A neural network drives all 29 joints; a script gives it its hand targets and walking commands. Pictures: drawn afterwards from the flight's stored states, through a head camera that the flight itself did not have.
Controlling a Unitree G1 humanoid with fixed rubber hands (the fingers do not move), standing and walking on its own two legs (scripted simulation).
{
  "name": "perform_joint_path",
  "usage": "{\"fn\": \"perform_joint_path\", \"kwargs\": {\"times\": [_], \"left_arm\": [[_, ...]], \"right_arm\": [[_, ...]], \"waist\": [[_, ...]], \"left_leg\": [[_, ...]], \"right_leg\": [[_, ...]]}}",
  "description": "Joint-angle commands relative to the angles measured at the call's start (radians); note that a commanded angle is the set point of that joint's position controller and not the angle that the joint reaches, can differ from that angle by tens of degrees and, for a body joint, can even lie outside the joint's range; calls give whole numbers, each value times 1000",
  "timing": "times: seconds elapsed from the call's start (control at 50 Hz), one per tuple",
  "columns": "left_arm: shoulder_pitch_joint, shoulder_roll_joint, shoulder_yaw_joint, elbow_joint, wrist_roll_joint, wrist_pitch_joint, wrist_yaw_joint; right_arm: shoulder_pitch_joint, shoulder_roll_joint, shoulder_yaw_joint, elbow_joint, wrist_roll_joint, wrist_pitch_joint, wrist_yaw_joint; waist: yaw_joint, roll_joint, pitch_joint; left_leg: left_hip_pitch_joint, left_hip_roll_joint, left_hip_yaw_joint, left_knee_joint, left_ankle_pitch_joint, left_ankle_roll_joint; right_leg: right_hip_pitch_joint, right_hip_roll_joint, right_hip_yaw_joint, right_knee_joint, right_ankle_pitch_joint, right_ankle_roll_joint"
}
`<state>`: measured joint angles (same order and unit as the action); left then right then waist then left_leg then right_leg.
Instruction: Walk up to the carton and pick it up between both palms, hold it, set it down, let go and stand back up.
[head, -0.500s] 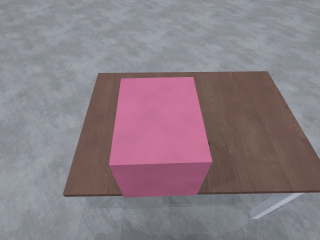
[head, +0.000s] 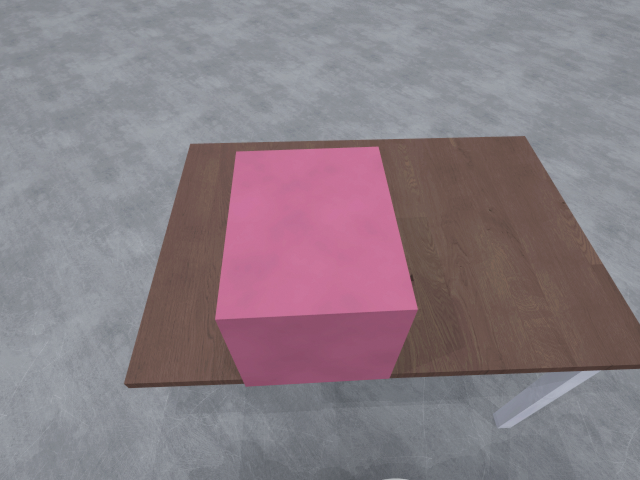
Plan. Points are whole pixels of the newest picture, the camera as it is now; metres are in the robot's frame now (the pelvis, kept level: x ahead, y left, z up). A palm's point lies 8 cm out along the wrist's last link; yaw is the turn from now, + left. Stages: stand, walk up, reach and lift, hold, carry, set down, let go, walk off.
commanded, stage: stand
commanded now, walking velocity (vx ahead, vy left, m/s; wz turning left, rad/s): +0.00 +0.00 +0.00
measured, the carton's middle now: (312, 265) +0.44 +0.03 -0.06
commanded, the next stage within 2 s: none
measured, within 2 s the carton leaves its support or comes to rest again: neither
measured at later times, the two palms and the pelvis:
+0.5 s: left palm out of the picture +0.03 +0.26 -0.13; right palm out of the picture -0.02 -0.25 -0.13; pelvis -0.02 +0.01 +0.00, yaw -3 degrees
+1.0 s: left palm out of the picture +0.04 +0.23 -0.13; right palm out of the picture +0.00 -0.25 -0.14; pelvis +0.01 +0.00 +0.00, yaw -2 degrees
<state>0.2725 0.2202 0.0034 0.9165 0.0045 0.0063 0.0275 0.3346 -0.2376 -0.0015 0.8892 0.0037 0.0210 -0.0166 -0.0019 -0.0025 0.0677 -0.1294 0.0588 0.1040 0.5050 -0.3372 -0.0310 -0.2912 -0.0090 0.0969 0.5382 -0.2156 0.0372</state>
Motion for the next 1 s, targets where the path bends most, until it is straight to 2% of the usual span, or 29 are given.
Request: {"fn": "perform_joint_path", "kwargs": {"times": [0.0,0.1,0.26,0.5,0.52,0.54,0.56,0.58,0.62,0.64,0.7,0.74,0.76,0.8,0.82,0.86,0.9,0.96,0.98], "left_arm": [[25,172,45,-72,1,-15,11],[23,173,51,-77,4,-12,10],[23,179,59,-86,7,-17,6],[39,175,63,-96,8,-19,5],[65,141,52,-71,13,-15,2],[70,126,50,-68,15,-13,-1],[79,121,49,-60,15,-13,-3],[94,115,46,-56,16,-14,-4],[98,125,46,-46,13,-18,-3],[98,132,46,-40,14,-21,-1],[82,135,43,-40,11,-26,0],[88,144,41,-26,6,-30,3],[85,145,41,-24,4,-30,4],[78,144,41,-26,3,-27,7],[63,152,41,-23,1,-27,10],[70,139,36,-18,3,-29,13],[82,135,37,-9,3,-29,15],[80,131,36,-6,2,-27,17],[74,128,35,-3,-1,-26,17]], "right_arm": [[66,-160,-48,-49,1,-11,-10],[51,-167,-53,-48,0,-9,-7],[44,-173,-56,-48,-1,-13,-1],[54,-182,-59,-50,-1,-15,0],[96,-146,-47,-39,-8,-16,2],[96,-147,-48,-34,-8,-17,2],[80,-156,-48,-36,-7,-17,1],[68,-160,-48,-36,-7,-18,-1],[64,-156,-50,-34,-9,-21,-2],[80,-156,-49,-34,-7,-22,-2],[109,-146,-44,-15,-8,-23,0],[121,-139,-44,-10,-10,-24,1],[130,-136,-45,-9,-8,-23,0],[150,-124,-42,4,-9,-21,-1],[157,-115,-39,5,-7,-22,-1],[147,-134,-42,4,-7,-25,-3],[152,-123,-41,6,-7,-25,-7],[133,-126,-44,5,-8,-27,-8],[140,-125,-46,4,-7,-26,-8]], "waist": [[-3,-15,-29],[0,-9,-5],[-1,-22,5],[-2,-19,-5],[-9,-1,-11],[-3,18,18],[3,30,32],[10,47,40],[11,15,44],[3,-11,34],[-11,-11,60],[-15,-33,32],[-18,-56,35],[-22,-50,23],[-25,-76,17],[-23,-48,-10],[-16,-63,-34],[-12,-22,-73],[-16,-29,-76]], "left_leg": [[-33,58,-64,-85,112,63],[-76,66,-73,-108,24,73],[-97,67,-75,-115,-46,78],[-101,77,-72,-114,-52,86],[-118,88,-106,-180,-168,83],[-155,96,-127,-219,-237,85],[-178,107,-138,-238,-249,90],[-179,112,-139,-248,-241,92],[-162,99,-123,-231,-182,82],[-139,93,-114,-214,-143,77],[-109,62,-82,-178,-70,61],[-47,55,-65,-142,17,57],[-39,51,-60,-130,26,53],[-39,49,-56,-128,22,51],[-37,51,-58,-126,52,48],[-20,56,-61,-121,105,49],[-4,60,-59,-121,124,50],[19,62,-56,-116,194,47],[14,63,-52,-112,192,45]], "right_leg": [[-11,-57,52,-71,203,-59],[-33,-45,67,-78,92,-52],[-57,-38,98,-99,3,-52],[-64,-26,114,-80,4,-52],[-51,-21,99,-79,-69,-42],[-38,-7,85,-65,-90,-36],[-20,0,74,-53,-60,-32],[-9,3,60,-48,-21,-29],[5,-9,69,-64,30,-30],[-4,-17,75,-71,50,-29],[-26,-35,106,-108,60,-36],[-42,-48,114,-118,135,-44],[-46,-49,120,-127,131,-45],[-40,-52,126,-139,97,-48],[-23,-55,124,-137,121,-55],[11,-54,113,-109,224,-56],[21,-54,109,-100,255,-59],[49,-52,94,-79,336,-54],[54,-47,86,-79,333,-52]]}}
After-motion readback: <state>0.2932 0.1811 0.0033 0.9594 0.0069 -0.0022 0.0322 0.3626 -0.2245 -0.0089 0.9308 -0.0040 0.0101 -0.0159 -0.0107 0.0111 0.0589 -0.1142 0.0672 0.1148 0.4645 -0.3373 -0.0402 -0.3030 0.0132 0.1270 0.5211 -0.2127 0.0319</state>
